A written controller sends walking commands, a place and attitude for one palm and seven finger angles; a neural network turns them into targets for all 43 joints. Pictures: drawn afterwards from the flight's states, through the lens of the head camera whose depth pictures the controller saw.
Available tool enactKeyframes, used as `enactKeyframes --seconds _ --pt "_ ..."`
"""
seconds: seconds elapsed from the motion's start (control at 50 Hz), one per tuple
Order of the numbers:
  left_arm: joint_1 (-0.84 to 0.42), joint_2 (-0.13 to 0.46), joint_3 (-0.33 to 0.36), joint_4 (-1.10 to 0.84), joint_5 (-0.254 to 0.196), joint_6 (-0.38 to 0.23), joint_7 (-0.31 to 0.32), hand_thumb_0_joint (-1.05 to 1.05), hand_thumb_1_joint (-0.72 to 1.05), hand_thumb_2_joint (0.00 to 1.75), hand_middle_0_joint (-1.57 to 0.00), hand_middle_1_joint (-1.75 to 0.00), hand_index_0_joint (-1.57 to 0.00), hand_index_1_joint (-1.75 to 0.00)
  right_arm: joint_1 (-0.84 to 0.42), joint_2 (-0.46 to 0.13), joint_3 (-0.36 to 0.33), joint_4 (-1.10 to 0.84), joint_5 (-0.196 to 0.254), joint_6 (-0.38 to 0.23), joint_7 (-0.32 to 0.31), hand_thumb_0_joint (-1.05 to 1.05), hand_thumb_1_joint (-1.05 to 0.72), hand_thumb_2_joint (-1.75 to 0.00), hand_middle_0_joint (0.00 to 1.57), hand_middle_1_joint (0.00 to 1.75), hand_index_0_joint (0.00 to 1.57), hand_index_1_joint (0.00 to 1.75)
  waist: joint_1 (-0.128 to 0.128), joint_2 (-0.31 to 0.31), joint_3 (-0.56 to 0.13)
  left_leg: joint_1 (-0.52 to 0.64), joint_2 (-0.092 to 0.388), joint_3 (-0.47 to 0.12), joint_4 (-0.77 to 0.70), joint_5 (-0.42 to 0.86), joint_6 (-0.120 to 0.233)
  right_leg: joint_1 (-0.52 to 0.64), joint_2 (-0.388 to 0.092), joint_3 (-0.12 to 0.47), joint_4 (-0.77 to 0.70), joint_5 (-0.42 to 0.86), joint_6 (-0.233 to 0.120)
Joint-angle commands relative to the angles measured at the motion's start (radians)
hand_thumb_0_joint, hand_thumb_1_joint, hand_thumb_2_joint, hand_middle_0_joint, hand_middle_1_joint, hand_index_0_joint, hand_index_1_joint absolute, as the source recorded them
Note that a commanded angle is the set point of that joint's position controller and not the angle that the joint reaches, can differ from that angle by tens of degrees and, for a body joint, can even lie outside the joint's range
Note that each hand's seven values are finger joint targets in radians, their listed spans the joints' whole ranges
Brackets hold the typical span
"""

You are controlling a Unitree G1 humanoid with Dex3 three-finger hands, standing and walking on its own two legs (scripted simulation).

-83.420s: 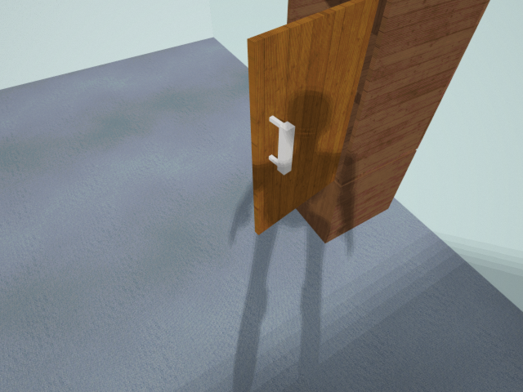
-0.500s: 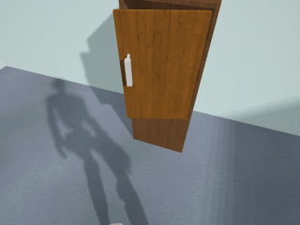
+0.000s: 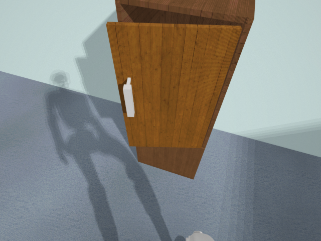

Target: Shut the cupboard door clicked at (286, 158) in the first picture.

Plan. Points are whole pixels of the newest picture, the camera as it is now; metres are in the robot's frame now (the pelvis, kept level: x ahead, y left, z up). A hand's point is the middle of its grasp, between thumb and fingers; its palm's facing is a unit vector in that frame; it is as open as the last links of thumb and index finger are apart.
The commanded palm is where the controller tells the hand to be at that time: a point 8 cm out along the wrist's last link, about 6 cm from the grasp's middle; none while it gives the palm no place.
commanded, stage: take the last steps up to it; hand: left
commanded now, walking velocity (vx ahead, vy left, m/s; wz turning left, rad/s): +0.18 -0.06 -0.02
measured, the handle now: (130, 97) +0.55 +0.13 +0.01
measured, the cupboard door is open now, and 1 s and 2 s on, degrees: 18 18 18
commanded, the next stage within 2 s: come to a stop and stand still in 0.06 s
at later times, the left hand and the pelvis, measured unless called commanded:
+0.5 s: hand out of the picture +0.15 +0.14 -0.17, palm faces +0.06 -0.97 -0.22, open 7.3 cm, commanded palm none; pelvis +0.12 -0.04 +0.00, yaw +0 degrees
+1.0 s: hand out of the picture +0.13 +0.22 -0.19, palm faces -0.03 -0.98 -0.19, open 7.4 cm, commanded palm none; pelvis +0.08 +0.02 +0.00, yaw -2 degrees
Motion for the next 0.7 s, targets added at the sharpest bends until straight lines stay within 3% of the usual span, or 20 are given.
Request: enactKeyframes --seconds 0.0,0.04,0.06,0.08,0.1,0.12,0.14,0.16,0.2,0.24,0.28,0.4,0.52,0.54,0.58,0.6,0.62,0.64,0.66,0.68 --pt "0.030 0.026 0.006 -0.044 -0.003 -0.005 -0.001 0.00 0.90 0.90 -0.20 -0.30 -0.20 -0.30 0.004 -0.166 -0.046 -0.038 -0.002 0.000 -0.004 0.00 -0.90 -0.90 0.20 0.30 0.20 0.30 0.018 0.140 0.049 -0.143 0.241 -0.136 -0.163 -0.027 0.132 0.144 0.020 -0.036 -0.146 0.064 0.006" --pt "0.099 0.049 0.014 -0.021 0.000 -0.011 0.000 0.00 0.90 0.90 -0.20 -0.30 -0.20 -0.30 -0.016 -0.169 -0.048 -0.037 0.000 0.010 0.000 0.00 -0.90 -0.90 0.20 0.30 0.20 0.30 0.056 0.084 0.022 -0.184 0.201 -0.105 -0.071 -0.106 0.097 0.287 0.057 -0.063 -0.235 0.095 0.005" --pt "0.150 0.083 0.021 -0.003 0.001 -0.017 0.007 0.00 0.90 0.90 -0.20 -0.30 -0.20 -0.30 -0.015 -0.145 -0.043 -0.031 0.004 0.013 0.005 0.00 -0.90 -0.90 0.20 0.30 0.20 0.30 0.079 0.019 0.022 -0.246 0.147 -0.076 0.017 -0.160 0.067 0.376 0.055 -0.029 -0.291 0.069 -0.005" --pt "0.235 0.136 0.031 0.017 0.006 -0.031 0.013 0.00 0.90 0.90 -0.20 -0.30 -0.20 -0.30 -0.009 -0.109 -0.036 -0.036 0.010 0.014 0.010 0.00 -0.90 -0.90 0.20 0.30 0.20 0.30 0.119 -0.123 -0.008 -0.319 0.048 0.005 0.220 -0.232 0.025 0.453 -0.047 0.121 -0.396 -0.020 -0.040" --pt "0.285 0.217 0.044 0.028 0.006 -0.042 0.023 0.00 0.90 0.90 -0.20 -0.30 -0.20 -0.30 0.020 -0.051 -0.026 -0.057 0.016 0.018 0.017 0.00 -0.90 -0.90 0.20 0.30 0.20 0.30 0.122 -0.370 -0.050 -0.424 -0.051 0.022 0.498 -0.409 0.003 0.499 -0.245 0.422 -0.592 -0.138 -0.130" --pt "0.271 0.218 0.036 0.017 -0.009 -0.038 0.030 0.00 0.90 0.90 -0.20 -0.30 -0.20 -0.30 0.005 -0.082 -0.030 -0.068 0.014 0.025 0.015 0.00 -0.90 -0.90 0.20 0.30 0.20 0.30 0.111 -0.269 -0.055 -0.417 -0.019 -0.086 0.652 -0.409 0.015 0.432 -0.289 0.497 -0.684 -0.250 -0.179" --pt "0.186 0.187 0.031 0.000 -0.009 -0.040 0.036 0.00 0.90 0.90 -0.20 -0.30 -0.20 -0.30 0.002 -0.079 -0.035 -0.055 0.014 0.022 0.016 0.00 -0.90 -0.90 0.20 0.30 0.20 0.30 0.072 -0.208 -0.022 -0.436 0.008 -0.116 0.712 -0.309 0.015 0.384 -0.261 0.461 -0.693 -0.281 -0.184" --pt "0.126 0.148 0.024 -0.013 -0.009 -0.043 0.044 0.00 0.90 0.90 -0.20 -0.30 -0.20 -0.30 0.007 -0.072 -0.033 -0.041 0.012 0.024 0.011 0.00 -0.90 -0.90 0.20 0.30 0.20 0.30 0.045 -0.215 -0.009 -0.415 0.020 -0.137 0.725 -0.249 0.006 0.337 -0.251 0.431 -0.669 -0.096 -0.164" --pt "0.050 0.079 -0.007 -0.034 -0.008 -0.054 0.051 0.00 0.90 0.90 -0.20 -0.30 -0.20 -0.30 0.035 -0.061 -0.014 -0.006 0.016 0.027 0.001 0.00 -0.90 -0.90 0.20 0.30 0.20 0.30 0.002 -0.104 -0.065 -0.313 0.048 -0.169 0.629 -0.187 -0.022 0.311 -0.218 0.234 -0.564 0.468 -0.156" --pt "0.053 0.092 -0.012 -0.033 -0.006 -0.055 0.058 0.00 0.90 0.90 -0.20 -0.30 -0.20 -0.30 0.038 -0.036 -0.003 0.002 0.028 0.046 -0.002 0.00 -0.90 -0.90 0.20 0.30 0.20 0.30 0.002 -0.053 -0.135 -0.243 0.015 -0.147 0.516 -0.191 -0.045 0.353 -0.202 0.137 -0.481 0.835 -0.156" --pt "0.086 0.117 0.001 -0.024 -0.005 -0.045 0.069 0.00 0.90 0.90 -0.20 -0.30 -0.20 -0.30 0.001 -0.044 -0.005 -0.014 0.031 0.064 -0.003 0.00 -0.90 -0.90 0.20 0.30 0.20 0.30 0.025 -0.037 -0.156 -0.267 -0.014 -0.134 0.472 -0.188 -0.056 0.418 -0.220 0.148 -0.446 0.968 -0.170" --pt "0.101 0.149 0.022 -0.022 -0.003 -0.014 0.083 0.00 0.90 0.90 -0.20 -0.30 -0.20 -0.30 -0.116 -0.103 -0.031 -0.086 0.022 0.097 0.002 0.00 -0.90 -0.90 0.20 0.30 0.20 0.30 0.052 -0.118 -0.117 -0.366 -0.040 -0.174 0.563 -0.196 -0.070 0.458 -0.265 0.169 -0.434 0.958 -0.202" --pt "0.051 0.174 0.030 -0.062 0.006 0.006 0.077 0.00 0.90 0.90 -0.20 -0.30 -0.20 -0.30 -0.156 -0.102 -0.036 -0.120 0.028 0.093 0.005 0.00 -0.90 -0.90 0.20 0.30 0.20 0.30 0.039 -0.173 -0.103 -0.263 -0.048 -0.152 0.391 -0.174 -0.059 0.391 -0.224 0.136 -0.406 0.798 -0.181" --pt "0.038 0.178 0.032 -0.065 0.007 0.008 0.076 0.00 0.90 0.90 -0.20 -0.30 -0.20 -0.30 -0.137 -0.102 -0.035 -0.115 0.028 0.088 0.004 0.00 -0.90 -0.90 0.20 0.30 0.20 0.30 0.028 -0.184 -0.114 -0.223 -0.046 -0.146 0.299 -0.131 -0.057 0.389 -0.209 0.128 -0.379 0.746 -0.166" --pt "0.028 0.165 0.027 -0.069 -0.004 0.017 0.073 0.00 0.90 0.90 -0.20 -0.30 -0.20 -0.30 -0.090 -0.113 -0.034 -0.094 0.025 0.076 0.005 0.00 -0.90 -0.90 0.20 0.30 0.20 0.30 0.001 -0.137 -0.125 -0.055 -0.023 -0.135 0.058 0.137 -0.050 0.311 -0.141 0.084 -0.306 0.518 -0.088" --pt "0.071 0.121 0.016 -0.075 -0.010 0.023 0.073 0.00 0.90 0.90 -0.20 -0.30 -0.20 -0.30 -0.079 -0.173 -0.039 -0.099 0.017 0.062 0.002 0.00 -0.90 -0.90 0.20 0.30 0.20 0.30 0.012 0.038 -0.165 0.063 0.116 -0.250 0.007 0.397 -0.015 0.217 -0.057 0.036 -0.224 0.212 -0.026" --pt "0.099 0.070 0.003 -0.084 -0.018 0.030 0.074 0.00 0.90 0.90 -0.20 -0.30 -0.20 -0.30 -0.074 -0.250 -0.052 -0.117 0.011 0.055 -0.004 0.00 -0.90 -0.90 0.20 0.30 0.20 0.30 0.012 0.265 -0.178 0.061 0.329 -0.458 -0.014 0.786 0.093 0.129 0.043 -0.018 -0.096 -0.267 0.035" --pt "0.082 0.091 0.002 -0.089 -0.016 0.041 0.080 0.00 0.90 0.90 -0.20 -0.30 -0.20 -0.30 -0.079 -0.263 -0.052 -0.124 0.005 0.064 -0.017 0.00 -0.90 -0.90 0.20 0.30 0.20 0.30 -0.010 0.220 -0.154 -0.016 0.367 -0.441 -0.007 0.840 0.186 0.147 0.082 0.066 0.085 -0.399 0.028" --pt "0.070 0.082 0.002 -0.105 -0.011 0.047 0.078 0.00 0.90 0.90 -0.20 -0.30 -0.20 -0.30 -0.095 -0.251 -0.043 -0.136 0.003 0.062 -0.026 0.00 -0.90 -0.90 0.20 0.30 0.20 0.30 0.004 0.143 -0.087 -0.106 0.370 -0.411 -0.017 0.773 0.207 0.135 0.080 0.096 0.180 -0.381 0.021" --pt "0.064 0.095 0.011 -0.088 -0.006 0.058 0.075 0.00 0.90 0.90 -0.20 -0.30 -0.20 -0.30 -0.113 -0.232 -0.037 -0.131 0.000 0.056 -0.038 0.00 -0.90 -0.90 0.20 0.30 0.20 0.30 0.011 0.169 -0.074 -0.094 0.315 -0.394 -0.020 0.812 0.184 0.081 0.093 0.130 0.239 -0.320 0.027"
